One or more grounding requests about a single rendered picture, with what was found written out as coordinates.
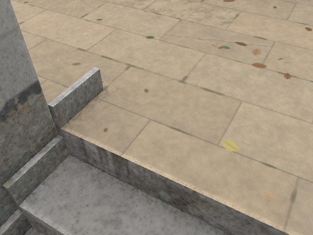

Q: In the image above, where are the stairs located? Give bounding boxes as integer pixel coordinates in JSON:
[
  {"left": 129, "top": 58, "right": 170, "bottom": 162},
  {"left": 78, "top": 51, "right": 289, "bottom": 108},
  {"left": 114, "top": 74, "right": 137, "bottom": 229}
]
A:
[{"left": 19, "top": 129, "right": 290, "bottom": 235}]

